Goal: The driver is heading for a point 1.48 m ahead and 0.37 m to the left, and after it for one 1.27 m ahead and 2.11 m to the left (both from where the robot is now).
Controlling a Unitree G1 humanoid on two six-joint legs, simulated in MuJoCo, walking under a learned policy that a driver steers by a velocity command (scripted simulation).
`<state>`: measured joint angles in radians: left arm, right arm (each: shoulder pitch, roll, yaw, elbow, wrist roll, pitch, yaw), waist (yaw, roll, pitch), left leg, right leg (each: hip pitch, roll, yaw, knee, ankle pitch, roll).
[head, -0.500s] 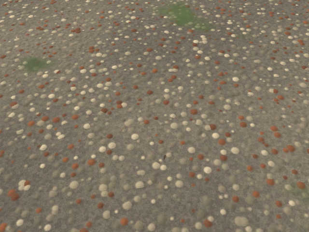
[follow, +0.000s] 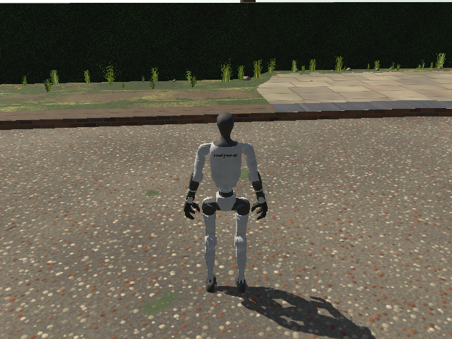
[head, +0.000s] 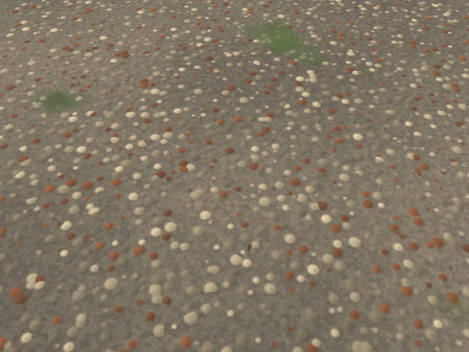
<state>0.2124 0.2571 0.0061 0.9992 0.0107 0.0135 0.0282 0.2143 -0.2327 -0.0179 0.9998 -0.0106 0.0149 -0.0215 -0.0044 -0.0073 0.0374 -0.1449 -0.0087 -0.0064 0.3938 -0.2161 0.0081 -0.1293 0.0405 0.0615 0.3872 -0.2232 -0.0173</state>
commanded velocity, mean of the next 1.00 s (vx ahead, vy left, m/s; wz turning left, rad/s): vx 0.21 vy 0.00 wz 0.00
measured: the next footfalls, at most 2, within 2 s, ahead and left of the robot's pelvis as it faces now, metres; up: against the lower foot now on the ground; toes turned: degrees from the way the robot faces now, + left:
left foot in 1.32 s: +0.51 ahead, +0.08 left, +0.00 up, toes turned +5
right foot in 1.80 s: +0.97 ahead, -0.08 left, +0.00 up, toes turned +1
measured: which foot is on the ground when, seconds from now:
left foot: down 0.00-0.86, up 0.88-1.00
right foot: down 0.00-1.00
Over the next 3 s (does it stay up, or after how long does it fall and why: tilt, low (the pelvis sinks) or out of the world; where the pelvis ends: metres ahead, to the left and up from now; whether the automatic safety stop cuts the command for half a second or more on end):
stays up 1.74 0.44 -0.02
